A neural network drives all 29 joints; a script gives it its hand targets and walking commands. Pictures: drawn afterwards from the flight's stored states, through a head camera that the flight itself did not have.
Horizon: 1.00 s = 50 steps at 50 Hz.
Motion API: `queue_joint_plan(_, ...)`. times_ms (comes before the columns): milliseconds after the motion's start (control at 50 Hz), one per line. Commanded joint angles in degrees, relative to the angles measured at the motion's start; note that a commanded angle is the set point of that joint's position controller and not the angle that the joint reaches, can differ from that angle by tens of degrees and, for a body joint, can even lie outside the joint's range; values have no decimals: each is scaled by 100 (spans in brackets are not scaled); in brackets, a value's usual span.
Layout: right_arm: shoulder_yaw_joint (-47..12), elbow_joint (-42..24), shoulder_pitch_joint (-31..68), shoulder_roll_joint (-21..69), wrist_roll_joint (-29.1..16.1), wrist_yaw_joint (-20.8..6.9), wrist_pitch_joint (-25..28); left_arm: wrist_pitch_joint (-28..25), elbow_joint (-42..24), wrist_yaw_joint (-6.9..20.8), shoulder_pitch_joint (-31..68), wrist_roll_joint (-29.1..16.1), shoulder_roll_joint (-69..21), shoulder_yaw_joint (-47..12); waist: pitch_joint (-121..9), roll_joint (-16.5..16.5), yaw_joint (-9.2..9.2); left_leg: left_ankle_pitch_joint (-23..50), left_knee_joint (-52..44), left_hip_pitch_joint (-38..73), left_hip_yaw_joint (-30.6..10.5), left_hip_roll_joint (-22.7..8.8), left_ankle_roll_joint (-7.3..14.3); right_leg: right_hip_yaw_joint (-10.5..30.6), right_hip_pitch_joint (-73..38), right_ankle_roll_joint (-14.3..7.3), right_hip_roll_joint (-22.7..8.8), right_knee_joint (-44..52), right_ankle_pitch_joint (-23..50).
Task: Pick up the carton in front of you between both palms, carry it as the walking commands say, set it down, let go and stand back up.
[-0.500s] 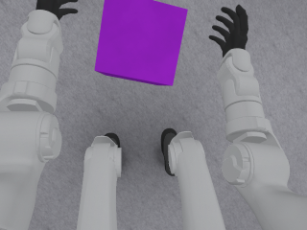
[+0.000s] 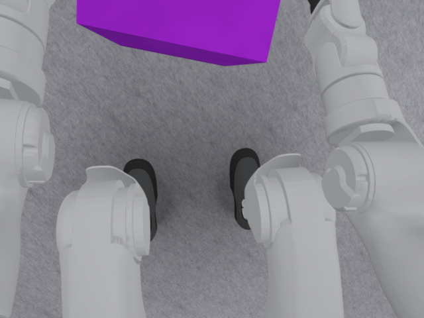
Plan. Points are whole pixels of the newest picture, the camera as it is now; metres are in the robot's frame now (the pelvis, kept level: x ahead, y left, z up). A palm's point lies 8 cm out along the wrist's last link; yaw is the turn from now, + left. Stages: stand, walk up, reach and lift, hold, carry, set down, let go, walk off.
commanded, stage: reach and lift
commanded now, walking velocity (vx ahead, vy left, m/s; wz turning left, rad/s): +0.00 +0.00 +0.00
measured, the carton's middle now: out of the picture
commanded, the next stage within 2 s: none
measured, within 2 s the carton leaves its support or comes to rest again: leaves its support in 0.74 s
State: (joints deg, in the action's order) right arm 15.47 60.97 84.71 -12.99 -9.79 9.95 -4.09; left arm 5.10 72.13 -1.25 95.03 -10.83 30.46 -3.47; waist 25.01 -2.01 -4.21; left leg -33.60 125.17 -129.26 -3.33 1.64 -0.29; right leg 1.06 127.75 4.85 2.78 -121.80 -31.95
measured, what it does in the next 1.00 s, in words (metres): stands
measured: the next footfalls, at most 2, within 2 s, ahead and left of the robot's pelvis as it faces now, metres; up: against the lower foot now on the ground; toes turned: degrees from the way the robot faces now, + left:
none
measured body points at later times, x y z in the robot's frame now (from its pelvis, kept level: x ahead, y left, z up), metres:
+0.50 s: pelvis -0.01 +0.00 +0.00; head +0.38 +0.03 +0.22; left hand +0.59 +0.17 -0.19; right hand +0.55 -0.14 -0.19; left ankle +0.10 +0.12 -0.35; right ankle +0.12 -0.13 -0.35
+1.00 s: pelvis +0.01 -0.01 +0.01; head +0.33 +0.04 +0.32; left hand +0.56 +0.17 -0.10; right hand +0.54 -0.13 -0.09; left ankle +0.10 +0.12 -0.35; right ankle +0.12 -0.14 -0.35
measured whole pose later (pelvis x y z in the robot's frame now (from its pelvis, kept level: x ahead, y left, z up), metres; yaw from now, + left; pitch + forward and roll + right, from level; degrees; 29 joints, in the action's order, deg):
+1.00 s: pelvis +0.01 -0.01 +0.01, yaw +3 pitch +41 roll -3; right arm 25.1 39.8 67.0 -2.7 -1.5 10.3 -15.5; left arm 17.9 50.9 -4.0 76.1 0.1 13.9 8.9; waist 5.3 -2.1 -2.0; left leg -33.3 121.6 -129.0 -4.3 5.5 -2.9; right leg 4.1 127.7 6.6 6.0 -119.9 -33.3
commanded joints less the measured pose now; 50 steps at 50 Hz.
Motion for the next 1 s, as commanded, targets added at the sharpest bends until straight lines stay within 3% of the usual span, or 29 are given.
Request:
queue_joint_plan(0,-163,-628,1372,-798,-158,0,223,-211,-724,-91,1806,-100,570,5,-7799,838,-78,2576,-784,3969,129,-123,-74,-636,-3356,-32,-40,396,2576)
queue_joint_plan(80,-317,-567,1017,-691,-319,35,248,-234,-855,-164,1505,-201,397,-86,-8122,863,-125,2815,-700,4212,179,-81,-90,-677,-3470,-51,15,351,2814)
queue_joint_plan(160,-228,-359,814,-620,-223,52,203,-181,-597,-144,1233,-139,253,-40,-7499,890,-149,2330,-773,3828,179,-74,-107,-656,-3074,-62,23,456,2366)
queue_joint_plan(260,-165,-374,1113,-592,-111,30,213,-190,-489,-111,1374,-18,241,70,-7015,772,-92,1780,-882,3239,190,-79,-83,-565,-3116,-82,18,528,2040)
queue_joint_plan(380,-505,-419,1659,-22,-273,25,195,-179,-510,-78,1913,-178,-358,-259,-7024,698,-31,1481,-985,3264,215,-41,-54,-575,-3361,-105,87,587,1838)
queue_joint_plan(440,-316,-326,1730,375,15,-24,154,-142,-448,-11,2027,23,-833,-182,-6820,723,-73,1362,-999,3286,214,31,-70,-610,-3403,-114,179,607,1721)
queue_joint_plan(460,-406,-412,2000,1107,121,-179,116,-85,-494,161,2235,39,-1714,-337,-6759,752,-134,1344,-998,3295,196,84,-50,-627,-3386,-141,243,615,1699)
queue_joint_plan(520,-682,-630,2982,3743,448,-933,-151,106,-574,882,2612,311,-4487,-452,-6495,790,8,1449,-912,3035,271,264,17,-627,-3203,-184,397,483,1643)
queue_joint_plan(560,-633,-832,3113,4591,611,-1348,-377,268,-727,1238,2278,498,-5415,-197,-6272,695,27,1475,-855,2771,368,356,70,-676,-2981,-211,467,405,1570)
queue_joint_plan(620,-658,-1059,2939,5213,635,-1664,-557,405,-1102,1473,1930,652,-6028,7,-6235,538,119,1696,-826,2685,434,402,136,-741,-2736,-240,490,356,1755)
queue_joint_plan(720,-1185,-1509,2945,5857,167,-1721,-624,432,-1924,1429,2084,405,-6688,-411,-7613,633,196,2683,-750,3500,470,432,113,-796,-2897,-241,522,239,2540)
queue_joint_plan(800,-1837,-2202,3078,6284,-158,-1629,-778,519,-3145,1262,2398,84,-7228,-952,-9648,919,165,3679,-760,5086,531,489,14,-887,-3155,-193,575,331,3020)
queue_joint_plan(860,-2245,-2838,3248,6539,-199,-1584,-932,745,-3745,1106,2255,113,-7713,-1143,-11047,1062,222,4086,-929,5968,606,566,-80,-958,-3324,-165,661,519,3093)
queue_joint_plan(920,-2366,-3227,3108,6568,8,-1557,-1107,1027,-3685,1037,1673,281,-8044,-1092,-11012,964,181,3607,-1312,5671,704,660,-152,-977,-3527,-145,716,896,2713)
queue_joint_plan(980,-2019,-2800,2671,6648,492,-1616,-1289,1229,-2911,1127,1132,677,-8270,-676,-9649,823,71,2233,-1818,4474,789,715,-174,-940,-3316,-170,708,1360,1795)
